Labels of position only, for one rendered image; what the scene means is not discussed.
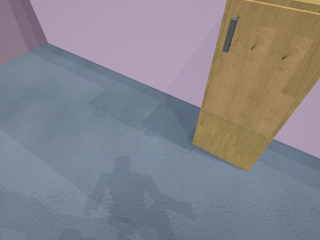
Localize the cupboard door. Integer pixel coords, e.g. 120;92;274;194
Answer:
204;0;320;136

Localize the handle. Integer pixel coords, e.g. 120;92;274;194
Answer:
222;15;240;53

